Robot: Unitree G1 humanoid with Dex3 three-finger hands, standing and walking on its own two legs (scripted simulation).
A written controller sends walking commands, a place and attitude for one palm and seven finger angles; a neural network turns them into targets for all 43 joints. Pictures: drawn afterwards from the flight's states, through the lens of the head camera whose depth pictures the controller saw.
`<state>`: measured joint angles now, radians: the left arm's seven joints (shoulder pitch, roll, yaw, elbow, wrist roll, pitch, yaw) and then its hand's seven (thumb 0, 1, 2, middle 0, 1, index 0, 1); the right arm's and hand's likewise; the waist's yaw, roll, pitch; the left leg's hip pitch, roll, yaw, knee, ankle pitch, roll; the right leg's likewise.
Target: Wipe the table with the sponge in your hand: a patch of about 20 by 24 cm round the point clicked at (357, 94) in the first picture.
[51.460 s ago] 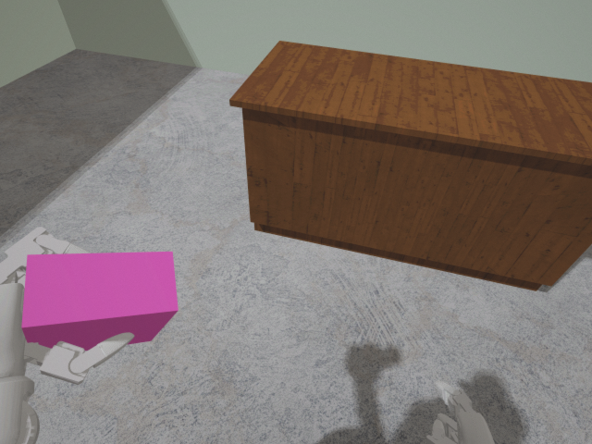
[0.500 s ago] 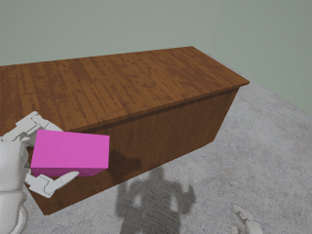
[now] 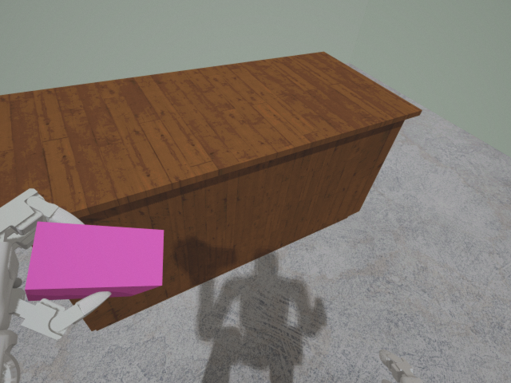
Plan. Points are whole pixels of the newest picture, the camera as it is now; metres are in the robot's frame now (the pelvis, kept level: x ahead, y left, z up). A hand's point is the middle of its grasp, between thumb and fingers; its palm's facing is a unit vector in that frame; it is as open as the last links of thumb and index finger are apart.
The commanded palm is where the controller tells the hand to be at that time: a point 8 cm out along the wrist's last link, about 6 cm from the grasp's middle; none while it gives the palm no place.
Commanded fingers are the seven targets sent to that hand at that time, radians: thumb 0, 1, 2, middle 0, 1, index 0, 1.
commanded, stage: stop stepping back and stand still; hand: left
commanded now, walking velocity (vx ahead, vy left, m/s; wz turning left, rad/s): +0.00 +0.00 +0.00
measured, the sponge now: (111, 266) +0.22 +0.19 +0.14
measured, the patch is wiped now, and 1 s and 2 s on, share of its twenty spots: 1.00 1.00 1.00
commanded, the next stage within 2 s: stand and wait in 0.62 s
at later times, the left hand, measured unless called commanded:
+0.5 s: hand (19, 242) +0.22 +0.28 +0.18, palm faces +0.45 -0.83 -0.33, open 10.1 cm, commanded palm +0.17 +0.30 +0.20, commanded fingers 0.00 0.10 1.30 -1.20 -1.60 -1.20 -1.60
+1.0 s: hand (21, 247) +0.22 +0.28 +0.18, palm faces +0.43 -0.85 -0.30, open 10.1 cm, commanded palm +0.17 +0.31 +0.20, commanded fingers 0.00 0.10 1.30 -1.20 -1.60 -1.20 -1.60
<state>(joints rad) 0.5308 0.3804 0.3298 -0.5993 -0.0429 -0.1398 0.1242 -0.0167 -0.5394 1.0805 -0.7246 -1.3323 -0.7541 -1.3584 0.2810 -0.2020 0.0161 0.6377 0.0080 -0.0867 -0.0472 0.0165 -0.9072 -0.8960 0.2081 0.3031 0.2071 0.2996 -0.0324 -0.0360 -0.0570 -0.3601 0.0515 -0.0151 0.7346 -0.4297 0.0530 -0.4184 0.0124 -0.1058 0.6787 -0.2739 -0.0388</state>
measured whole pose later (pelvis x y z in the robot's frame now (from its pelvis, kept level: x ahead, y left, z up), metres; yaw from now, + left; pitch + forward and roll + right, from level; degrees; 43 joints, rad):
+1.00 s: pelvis +0.01 +0.03 +0.03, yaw +0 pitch -1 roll -1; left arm 0.46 0.33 0.29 -0.42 -0.04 -0.12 0.17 -0.02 -0.54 1.08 -0.72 -1.34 -0.75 -1.36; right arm 0.21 -0.21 0.02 0.62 0.00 -0.08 -0.07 0.01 -0.91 -0.90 0.21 0.30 0.21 0.30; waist 0.01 -0.01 -0.06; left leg -0.23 -0.01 0.01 0.51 -0.27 0.04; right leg -0.24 0.00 -0.03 0.42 -0.16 0.01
